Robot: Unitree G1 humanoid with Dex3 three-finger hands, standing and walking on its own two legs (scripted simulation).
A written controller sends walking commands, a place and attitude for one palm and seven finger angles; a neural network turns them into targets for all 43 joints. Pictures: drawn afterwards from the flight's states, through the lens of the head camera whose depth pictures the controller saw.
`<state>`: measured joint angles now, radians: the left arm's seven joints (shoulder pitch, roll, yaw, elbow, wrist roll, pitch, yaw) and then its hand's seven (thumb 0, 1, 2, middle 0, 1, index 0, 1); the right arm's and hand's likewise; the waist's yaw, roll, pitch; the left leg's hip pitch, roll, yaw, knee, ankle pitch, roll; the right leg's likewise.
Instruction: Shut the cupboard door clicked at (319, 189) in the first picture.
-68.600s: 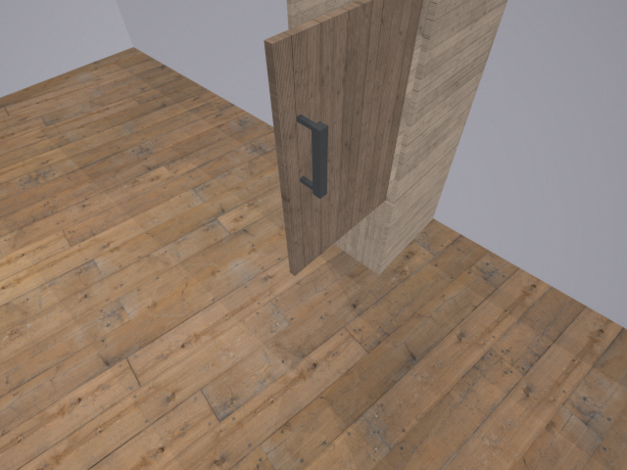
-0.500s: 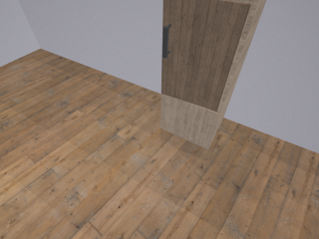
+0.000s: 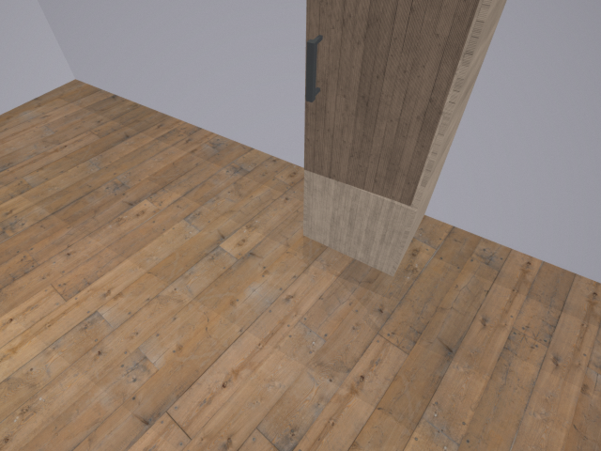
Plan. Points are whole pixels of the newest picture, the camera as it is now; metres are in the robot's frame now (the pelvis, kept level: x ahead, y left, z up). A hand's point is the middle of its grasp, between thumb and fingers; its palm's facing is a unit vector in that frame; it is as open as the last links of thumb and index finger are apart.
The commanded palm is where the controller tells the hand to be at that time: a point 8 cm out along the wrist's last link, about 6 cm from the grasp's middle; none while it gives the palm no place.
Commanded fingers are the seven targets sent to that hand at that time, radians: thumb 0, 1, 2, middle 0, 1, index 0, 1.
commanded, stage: look to check the result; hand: left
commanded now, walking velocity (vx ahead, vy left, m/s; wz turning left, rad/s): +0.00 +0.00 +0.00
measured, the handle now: (314, 69) +1.00 +0.01 +0.02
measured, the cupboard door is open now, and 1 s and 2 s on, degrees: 3 3 3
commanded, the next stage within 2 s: walk to a spot facing it in 0.12 s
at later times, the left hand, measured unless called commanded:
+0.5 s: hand out of the picture +0.06 +0.21 -0.18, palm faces +0.09 -0.96 -0.28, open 7.4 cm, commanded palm none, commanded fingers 0.00 0.90 0.90 -0.20 -0.30 -0.20 -0.30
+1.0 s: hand out of the picture +0.08 +0.25 -0.16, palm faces +0.34 -0.91 -0.24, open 7.4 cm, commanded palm none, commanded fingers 0.00 0.90 0.90 -0.20 -0.30 -0.20 -0.30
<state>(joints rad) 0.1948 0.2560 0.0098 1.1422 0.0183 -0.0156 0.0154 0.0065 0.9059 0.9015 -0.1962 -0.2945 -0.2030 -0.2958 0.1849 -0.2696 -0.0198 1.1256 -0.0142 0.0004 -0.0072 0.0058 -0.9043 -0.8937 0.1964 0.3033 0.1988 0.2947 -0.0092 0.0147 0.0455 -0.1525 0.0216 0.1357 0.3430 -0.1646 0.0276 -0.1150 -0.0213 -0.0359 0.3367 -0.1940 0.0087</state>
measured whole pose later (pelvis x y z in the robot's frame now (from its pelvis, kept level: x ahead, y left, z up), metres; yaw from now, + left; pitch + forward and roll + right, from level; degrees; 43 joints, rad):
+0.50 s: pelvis +0.02 +0.00 -0.01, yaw +6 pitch -1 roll -1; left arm 0.16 0.24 0.03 1.05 0.02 0.00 0.03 0.01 0.91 0.90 -0.20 -0.29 -0.20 -0.30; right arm 0.17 -0.25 -0.03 1.07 -0.02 0.04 0.00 0.01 -0.90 -0.89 0.20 0.30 0.20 0.29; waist -0.02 0.02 0.07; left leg -0.26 0.01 0.05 0.56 -0.28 0.00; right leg -0.13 -0.04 -0.13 0.46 -0.30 0.00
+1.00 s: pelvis +0.06 +0.03 +0.00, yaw +22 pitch +3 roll -1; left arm 0.15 0.22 0.07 0.93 0.04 0.01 -0.02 0.01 0.91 0.90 -0.19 -0.29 -0.20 -0.30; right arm 0.36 -0.19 -0.05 1.01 -0.03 0.00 0.00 0.01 -0.90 -0.89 0.20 0.30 0.20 0.30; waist -0.05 0.02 0.05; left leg -0.24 -0.07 -0.10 0.40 -0.21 0.06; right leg -0.50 -0.05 0.00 0.82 -0.29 0.06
